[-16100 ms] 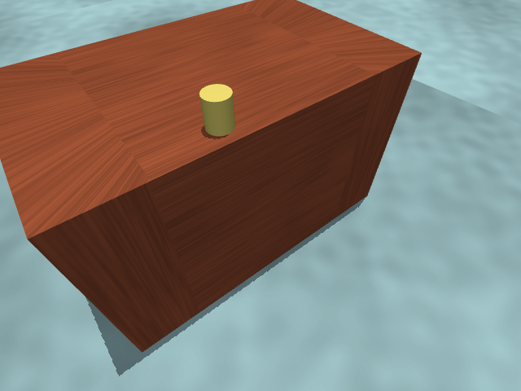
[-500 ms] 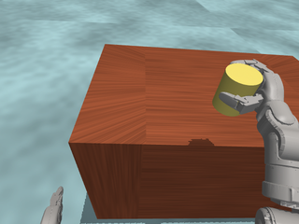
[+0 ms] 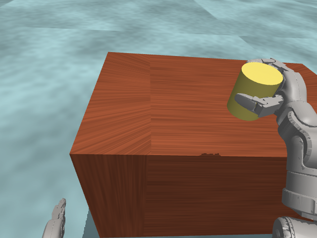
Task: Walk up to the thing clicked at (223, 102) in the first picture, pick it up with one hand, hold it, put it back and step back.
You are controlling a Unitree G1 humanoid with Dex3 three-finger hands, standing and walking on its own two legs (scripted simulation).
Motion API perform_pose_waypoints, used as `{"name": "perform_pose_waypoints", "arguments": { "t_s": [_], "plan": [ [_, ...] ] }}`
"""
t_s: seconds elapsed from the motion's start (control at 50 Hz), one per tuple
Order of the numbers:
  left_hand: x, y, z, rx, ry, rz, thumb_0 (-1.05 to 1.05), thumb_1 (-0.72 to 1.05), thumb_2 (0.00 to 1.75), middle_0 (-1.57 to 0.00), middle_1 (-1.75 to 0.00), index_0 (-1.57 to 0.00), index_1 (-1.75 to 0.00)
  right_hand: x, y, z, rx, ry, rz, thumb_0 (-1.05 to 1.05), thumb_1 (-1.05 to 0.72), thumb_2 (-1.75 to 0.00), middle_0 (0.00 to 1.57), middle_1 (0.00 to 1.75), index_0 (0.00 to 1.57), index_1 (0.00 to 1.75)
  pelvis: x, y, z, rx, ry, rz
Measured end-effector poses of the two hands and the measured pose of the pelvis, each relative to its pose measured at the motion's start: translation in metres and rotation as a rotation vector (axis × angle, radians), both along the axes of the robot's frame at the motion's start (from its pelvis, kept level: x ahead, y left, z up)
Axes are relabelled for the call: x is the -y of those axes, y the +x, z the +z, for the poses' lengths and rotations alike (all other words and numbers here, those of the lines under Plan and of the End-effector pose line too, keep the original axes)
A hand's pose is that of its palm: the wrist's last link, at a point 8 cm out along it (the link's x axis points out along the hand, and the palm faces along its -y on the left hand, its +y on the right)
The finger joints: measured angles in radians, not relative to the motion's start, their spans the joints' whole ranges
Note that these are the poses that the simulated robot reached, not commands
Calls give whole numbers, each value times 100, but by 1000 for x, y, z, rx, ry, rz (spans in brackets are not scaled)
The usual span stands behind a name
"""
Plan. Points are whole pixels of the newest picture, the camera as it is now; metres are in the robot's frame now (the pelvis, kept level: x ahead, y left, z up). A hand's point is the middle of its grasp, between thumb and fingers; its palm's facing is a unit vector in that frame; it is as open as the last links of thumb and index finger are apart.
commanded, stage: hold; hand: right
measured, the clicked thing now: (252, 92) +0.35 -0.17 +0.26
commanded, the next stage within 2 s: none
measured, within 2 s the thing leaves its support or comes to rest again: neither
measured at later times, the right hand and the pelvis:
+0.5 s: hand (258, 88) +0.34 -0.17 +0.27, palm faces +0.12 +0.99 -0.03, open 10.8 cm; pelvis +0.01 +0.00 +0.00, yaw +0 degrees
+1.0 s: hand (259, 85) +0.34 -0.17 +0.28, palm faces +0.12 +0.99 -0.02, open 10.8 cm; pelvis +0.00 +0.00 +0.00, yaw +0 degrees
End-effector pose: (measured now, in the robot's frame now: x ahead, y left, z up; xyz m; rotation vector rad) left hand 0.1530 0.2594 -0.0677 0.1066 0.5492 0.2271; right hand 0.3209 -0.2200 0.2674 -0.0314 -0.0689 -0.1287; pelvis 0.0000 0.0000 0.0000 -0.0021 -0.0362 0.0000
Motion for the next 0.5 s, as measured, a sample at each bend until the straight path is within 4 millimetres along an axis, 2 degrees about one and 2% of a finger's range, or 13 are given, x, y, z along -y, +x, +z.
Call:
{"name": "perform_pose_waypoints", "arguments": {
  "t_s": [0.32, 0.5],
  "plan": [
    [8, 10, -2, 6, -20, -28, -1, -53, 5, -4, -5, -5, -5, 1, -4, 12, -1, -1, 11, 0, 49, -111, 65, 102, 67, 103, 1, 6, 1, -1, 1, -4],
    [9, 12, -1, 5, -17, -49, -1, -53, 5, -4, -5, -5, -5, 3, -4, 7, -22, 4, 5, 0, 49, -111, 65, 102, 67, 103, 0, 6, 1, -1, 1, -6]
  ]
}}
